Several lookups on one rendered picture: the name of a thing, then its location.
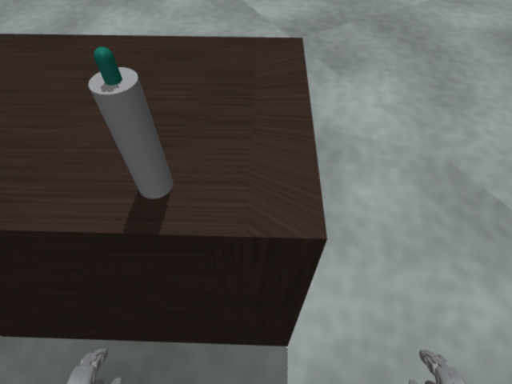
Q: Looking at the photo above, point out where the bottle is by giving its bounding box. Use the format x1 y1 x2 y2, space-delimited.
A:
88 46 173 199

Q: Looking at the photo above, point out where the left robot hand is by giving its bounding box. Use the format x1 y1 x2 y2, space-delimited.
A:
66 348 121 384

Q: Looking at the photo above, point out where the right robot hand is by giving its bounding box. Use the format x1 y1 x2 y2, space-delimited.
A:
409 350 465 384

